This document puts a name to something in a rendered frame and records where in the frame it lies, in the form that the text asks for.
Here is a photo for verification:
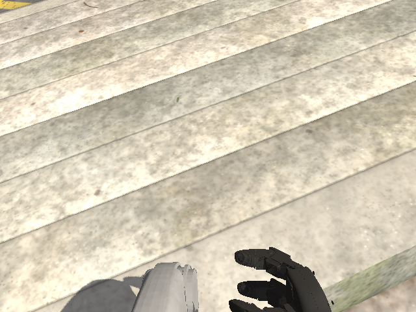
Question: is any robot left thigh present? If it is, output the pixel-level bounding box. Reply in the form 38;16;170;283
131;262;199;312

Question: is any robot right hand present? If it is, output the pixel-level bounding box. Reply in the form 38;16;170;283
229;247;334;312

